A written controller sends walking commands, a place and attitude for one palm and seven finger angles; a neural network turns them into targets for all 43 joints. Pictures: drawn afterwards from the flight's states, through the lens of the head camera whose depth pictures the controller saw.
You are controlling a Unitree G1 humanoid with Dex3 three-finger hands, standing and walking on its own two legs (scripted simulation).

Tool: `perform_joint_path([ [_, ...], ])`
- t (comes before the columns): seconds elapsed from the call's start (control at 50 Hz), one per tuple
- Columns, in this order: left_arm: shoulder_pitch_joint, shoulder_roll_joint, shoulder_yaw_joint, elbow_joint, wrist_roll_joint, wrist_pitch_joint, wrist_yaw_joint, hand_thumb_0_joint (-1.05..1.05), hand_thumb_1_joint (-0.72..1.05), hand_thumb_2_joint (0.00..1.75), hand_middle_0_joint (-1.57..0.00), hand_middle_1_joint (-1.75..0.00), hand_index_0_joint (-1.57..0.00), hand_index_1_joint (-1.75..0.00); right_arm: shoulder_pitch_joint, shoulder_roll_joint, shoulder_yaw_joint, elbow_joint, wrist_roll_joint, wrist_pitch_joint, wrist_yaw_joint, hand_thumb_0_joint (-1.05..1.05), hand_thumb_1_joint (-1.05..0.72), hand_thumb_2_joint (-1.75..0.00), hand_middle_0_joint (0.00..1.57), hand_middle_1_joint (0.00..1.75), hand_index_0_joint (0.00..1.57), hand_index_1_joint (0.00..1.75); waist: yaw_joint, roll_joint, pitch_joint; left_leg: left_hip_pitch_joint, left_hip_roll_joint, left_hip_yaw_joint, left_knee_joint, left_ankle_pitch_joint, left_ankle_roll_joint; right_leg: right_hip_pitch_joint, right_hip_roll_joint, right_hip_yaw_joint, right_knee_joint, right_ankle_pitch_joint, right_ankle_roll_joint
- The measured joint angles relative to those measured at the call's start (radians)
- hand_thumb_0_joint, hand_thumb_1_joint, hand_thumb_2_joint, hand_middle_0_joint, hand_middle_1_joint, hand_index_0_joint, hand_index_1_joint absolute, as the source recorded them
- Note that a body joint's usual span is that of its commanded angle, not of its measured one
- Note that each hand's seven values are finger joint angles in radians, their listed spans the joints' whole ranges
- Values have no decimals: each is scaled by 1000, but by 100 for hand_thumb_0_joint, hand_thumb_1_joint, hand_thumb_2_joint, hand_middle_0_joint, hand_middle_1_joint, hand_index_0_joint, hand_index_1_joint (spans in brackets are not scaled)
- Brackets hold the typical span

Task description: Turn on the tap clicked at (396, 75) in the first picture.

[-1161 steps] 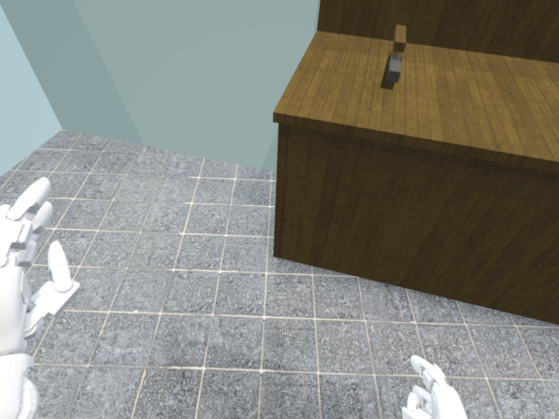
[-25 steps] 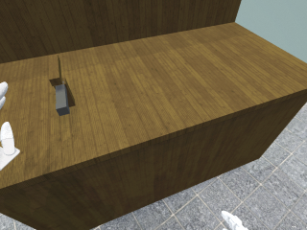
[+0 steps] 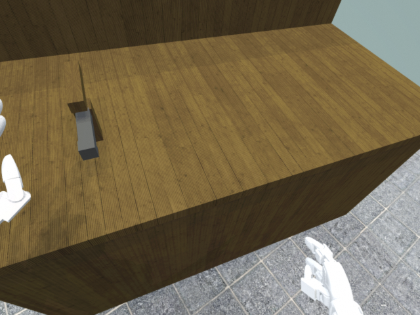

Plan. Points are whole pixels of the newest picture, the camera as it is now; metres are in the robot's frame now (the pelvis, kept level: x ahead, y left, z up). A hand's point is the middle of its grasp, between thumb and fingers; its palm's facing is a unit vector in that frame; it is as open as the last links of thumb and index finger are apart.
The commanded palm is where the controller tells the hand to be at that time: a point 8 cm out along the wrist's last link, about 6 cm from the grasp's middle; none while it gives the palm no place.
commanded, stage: come to a stop and stand still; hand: left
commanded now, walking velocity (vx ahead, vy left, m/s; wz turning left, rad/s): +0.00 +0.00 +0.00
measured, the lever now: (88, 149) +0.37 +0.27 +0.09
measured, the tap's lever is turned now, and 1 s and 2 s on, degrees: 0 0 0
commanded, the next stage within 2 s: look again from close up in 0.62 s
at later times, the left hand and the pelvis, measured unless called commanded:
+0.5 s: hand (1, 228) +0.18 +0.29 +0.15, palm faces +0.38 -0.84 -0.38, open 7.4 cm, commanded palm +0.13 +0.32 +0.18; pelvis -0.03 +0.04 +0.00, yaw +0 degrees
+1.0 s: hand (23, 225) +0.19 +0.27 +0.15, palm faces +0.39 -0.85 -0.35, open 7.4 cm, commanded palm +0.13 +0.30 +0.18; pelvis -0.02 +0.01 +0.00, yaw +1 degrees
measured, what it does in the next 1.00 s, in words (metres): stands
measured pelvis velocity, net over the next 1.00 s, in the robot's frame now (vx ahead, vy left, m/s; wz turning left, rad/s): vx -0.02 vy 0.01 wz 0.02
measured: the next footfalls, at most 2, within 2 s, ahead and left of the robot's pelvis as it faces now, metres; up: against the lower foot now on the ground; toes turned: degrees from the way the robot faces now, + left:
none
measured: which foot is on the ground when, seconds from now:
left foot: down 0.00-1.00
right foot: down 0.00-1.00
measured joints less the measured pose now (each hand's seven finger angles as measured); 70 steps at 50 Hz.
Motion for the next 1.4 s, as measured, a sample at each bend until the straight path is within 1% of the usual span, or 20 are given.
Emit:
perform_joint_path([
  [0.1, 3, -87, -90, 42, 18, 59, -9, 1, 89, 90, -21, -30, -21, -30, 14, 14, 16, 3, -5, 25, 2, 1, -90, -90, 20, 30, 20, 30, 17, 4, -3, 15, -20, 7, -17, 10, 19, 9, -20, 6, -3, 4, 19],
  [0.14, -4, -100, -117, 41, 24, 76, -10, 1, 89, 90, -21, -30, -21, -30, 18, 25, 23, 5, -9, 32, -1, 1, -90, -90, 20, 30, 20, 30, 21, -5, 9, 19, -27, 8, -21, 17, 26, 10, -28, 6, 4, 4, 24],
  [0.18, -19, -98, -131, 29, 28, 85, -10, 2, 89, 90, -21, -30, -21, -30, 23, 36, 30, 5, -12, 34, -3, 1, -90, -90, 20, 30, 20, 30, 25, -13, 22, 22, -33, 10, -24, 24, 30, 8, -34, 7, 10, 5, 25],
  [0.26, -40, -59, -109, -12, 28, 75, -6, 2, 89, 90, -21, -30, -21, -30, 30, 53, 39, 8, -17, 32, -3, 2, -90, -90, 20, 30, 20, 30, 22, -19, 41, 21, -37, 11, -30, 39, 34, 7, -38, 8, 8, 15, 18],
  [0.34, -40, -37, -74, -29, 24, 49, -2, 2, 89, 90, -21, -30, -21, -30, 46, 53, 38, 12, -15, 30, 2, 2, -90, -90, 20, 30, 20, 30, 12, -3, 36, 19, -37, 14, -45, 55, 32, 9, -35, 13, -17, 35, 14],
  [0.4, -24, -43, -68, -9, 24, 41, -3, 1, 89, 90, -21, -30, -21, -30, 62, 44, 30, 18, -12, 35, 2, 2, -90, -90, 20, 30, 20, 30, 5, 11, 24, 19, -42, 15, -64, 69, 27, 7, -35, 25, -34, 51, 15],
  [0.46, 4, -61, -77, 28, 27, 45, -5, 1, 89, 90, -21, -30, -21, -30, 75, 32, 22, 26, -9, 42, -2, 2, -90, -90, 20, 30, 20, 30, 2, 21, 12, 21, -46, 19, -82, 80, 21, 5, -39, 33, -45, 61, 21],
  [0.58, 11, -87, -103, 70, 44, 61, -2, 1, 89, 90, -21, -30, -21, -30, 94, 14, 8, 44, -6, 38, -14, 2, -90, -90, 20, 30, 20, 30, 7, 17, 14, 21, -49, 15, -90, 90, 29, 5, -41, 30, -50, 72, 36],
  [0.7, -21, -85, -106, 39, 53, 41, 5, 2, 89, 90, -21, -30, -21, -30, 88, 9, 1, 50, -7, 18, -16, 2, -90, -90, 20, 30, 20, 30, 12, -1, 21, 22, -46, 7, -81, 87, 33, 7, -37, 21, -40, 64, 31],
  [0.84, -7, -69, -94, 36, 45, 18, 4, 1, 89, 90, -21, -30, -21, -30, 62, 14, 0, 34, -6, 18, -11, 2, -90, -90, 20, 30, 20, 30, 1, 8, 3, 20, -37, 0, -78, 78, 23, 14, -28, 16, -56, 64, 28],
  [0.94, 9, -77, -101, 58, 38, 39, 0, 1, 89, 90, -21, -30, -21, -30, 51, 16, 4, 27, -3, 27, -12, 2, -90, -90, 20, 30, 20, 30, 2, 14, 0, 14, -30, -7, -67, 68, 20, 15, -20, 10, -57, 58, 21],
  [1.02, 14, -82, -110, 41, 32, 55, 1, 2, 89, 90, -21, -30, -21, -30, 45, 15, 8, 29, -2, 30, -15, 2, -90, -90, 20, 30, 20, 30, 9, 11, 9, 13, -27, -13, -56, 59, 17, 16, -16, 3, -48, 48, 16],
  [1.18, 9, -70, -101, 10, 19, 55, 5, 2, 89, 90, -21, -30, -21, -30, 37, 19, 10, 32, -2, 43, -19, 2, -90, -90, 20, 30, 20, 30, 14, 5, 4, 16, -23, -19, -50, 50, 7, 16, -13, -2, -33, 33, 6],
  [1.3, 9, -71, -94, 48, 18, 82, 8, 1, 89, 90, -21, -30, -21, -30, 53, 34, 12, 30, -4, 62, -20, 1, -90, -90, 20, 30, 20, 30, 10, -2, -20, 17, -16, -17, -51, 39, 0, 7, -6, 1, -18, 15, -6],
  [1.4, -4, -80, -108, 32, 20, 101, 10, 2, 89, 90, -21, -30, -21, -30, 69, 38, 13, 35, -6, 64, -17, 1, -90, -90, 20, 30, 20, 30, 0, -3, -17, 16, -2, -28, -32, 18, -16, 16, 10, -8, -18, 0, -22],
])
